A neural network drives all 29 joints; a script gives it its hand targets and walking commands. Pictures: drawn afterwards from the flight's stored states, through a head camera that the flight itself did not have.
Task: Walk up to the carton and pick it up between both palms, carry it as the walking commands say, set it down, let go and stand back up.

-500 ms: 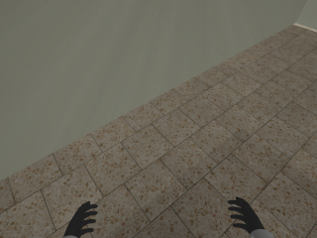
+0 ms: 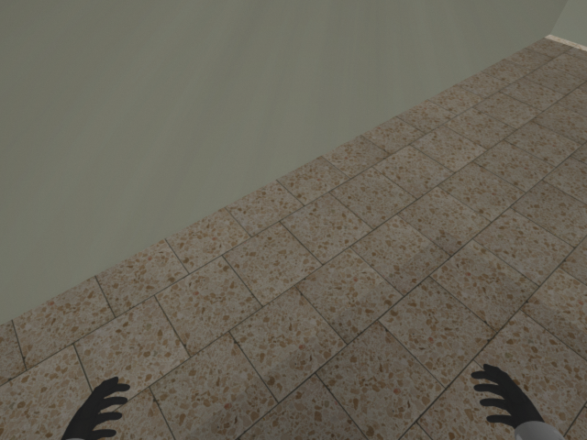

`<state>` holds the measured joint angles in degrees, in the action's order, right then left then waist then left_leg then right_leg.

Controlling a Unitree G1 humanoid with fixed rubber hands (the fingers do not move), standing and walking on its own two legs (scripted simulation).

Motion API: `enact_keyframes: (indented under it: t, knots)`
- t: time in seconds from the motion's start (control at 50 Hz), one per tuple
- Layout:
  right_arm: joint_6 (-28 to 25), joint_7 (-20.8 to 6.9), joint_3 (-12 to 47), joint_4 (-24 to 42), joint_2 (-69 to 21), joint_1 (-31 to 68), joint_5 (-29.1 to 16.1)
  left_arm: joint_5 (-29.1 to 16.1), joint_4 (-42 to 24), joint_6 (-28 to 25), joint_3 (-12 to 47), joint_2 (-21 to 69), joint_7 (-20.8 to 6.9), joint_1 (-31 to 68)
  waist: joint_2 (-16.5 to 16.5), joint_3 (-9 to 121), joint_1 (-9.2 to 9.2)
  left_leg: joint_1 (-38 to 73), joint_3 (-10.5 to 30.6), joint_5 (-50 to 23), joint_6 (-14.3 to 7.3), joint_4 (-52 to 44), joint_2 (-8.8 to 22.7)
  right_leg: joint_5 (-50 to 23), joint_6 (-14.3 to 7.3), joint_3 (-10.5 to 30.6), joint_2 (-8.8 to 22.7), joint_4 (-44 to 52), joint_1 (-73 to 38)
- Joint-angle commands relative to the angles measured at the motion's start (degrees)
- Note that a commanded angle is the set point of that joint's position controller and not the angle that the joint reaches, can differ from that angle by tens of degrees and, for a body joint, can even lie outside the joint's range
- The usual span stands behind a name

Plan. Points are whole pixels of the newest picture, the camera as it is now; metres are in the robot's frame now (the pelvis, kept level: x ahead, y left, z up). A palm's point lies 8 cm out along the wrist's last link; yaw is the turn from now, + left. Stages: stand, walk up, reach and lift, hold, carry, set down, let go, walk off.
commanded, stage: stand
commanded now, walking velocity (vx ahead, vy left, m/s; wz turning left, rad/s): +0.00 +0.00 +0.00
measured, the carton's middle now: out of the picture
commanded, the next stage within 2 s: walk up in 1.26 s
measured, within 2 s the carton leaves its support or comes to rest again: neither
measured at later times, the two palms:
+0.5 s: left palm out of the picture +0.12 +0.30 -0.07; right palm out of the picture +0.13 -0.30 -0.07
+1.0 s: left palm out of the picture +0.10 +0.31 -0.07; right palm out of the picture +0.10 -0.31 -0.07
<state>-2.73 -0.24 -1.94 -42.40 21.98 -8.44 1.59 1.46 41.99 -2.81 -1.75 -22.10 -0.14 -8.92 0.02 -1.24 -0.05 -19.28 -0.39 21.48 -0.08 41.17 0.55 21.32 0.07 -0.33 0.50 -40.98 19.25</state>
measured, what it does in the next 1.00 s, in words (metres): stands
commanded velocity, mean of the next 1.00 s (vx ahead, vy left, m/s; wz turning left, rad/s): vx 0.00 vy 0.00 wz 0.00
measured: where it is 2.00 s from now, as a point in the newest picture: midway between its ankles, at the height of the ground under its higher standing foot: outside the picture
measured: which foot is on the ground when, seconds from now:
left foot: down 0.00-1.00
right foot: down 0.00-1.00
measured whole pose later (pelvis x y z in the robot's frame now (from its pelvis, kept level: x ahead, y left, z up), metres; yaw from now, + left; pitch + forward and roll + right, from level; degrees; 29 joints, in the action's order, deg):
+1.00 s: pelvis +0.00 +0.00 +0.03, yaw +0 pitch -2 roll +0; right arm -1.5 -0.3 -0.4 -59.7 22.6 -4.8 0.8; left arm 0.7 59.5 -1.5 0.2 -22.7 -0.1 -5.0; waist 0.1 -2.5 -0.1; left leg -7.8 -0.8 11.1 0.3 21.4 0.6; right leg 11.1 0.4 0.0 0.5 -21.6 8.2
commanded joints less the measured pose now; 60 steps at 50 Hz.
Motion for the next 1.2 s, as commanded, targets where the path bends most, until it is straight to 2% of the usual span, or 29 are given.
enact_keyframes:
  t: [0.0,0.68,1.18]
  knots:
    - [-0.75,0.28,-2.14,2.81,9.55,2.46,-0.19,-0.17,-2.67,-0.74,-2.17,-9.44,0.25,2.33,-0.26,4.08,-0.02,1.82,5.7,-10.5,-4.01,-8.05,4.42,-10.52,-4.0,5.45,4.25,7.7,-1.83]
    - [0.43,0.1,-0.23,-11.92,10.1,6.16,-0.84,-0.76,12.29,0.37,-0.02,-10.18,0.14,6.16,-0.02,2.24,-0.03,10.65,5.29,-14.73,-2.01,-21.63,6.06,-14.75,-2.11,5.74,6.06,21.22,-10.08]
    - [0.89,0.29,-0.18,-15.44,10.56,6.08,-0.89,-0.77,15.82,0.89,0.23,-10.62,0.35,6.32,-0.02,1.87,0.0,12.16,5.23,-15.08,-1.64,-24.23,6.64,-15.1,-1.71,5.88,6.52,23.9,-11.21]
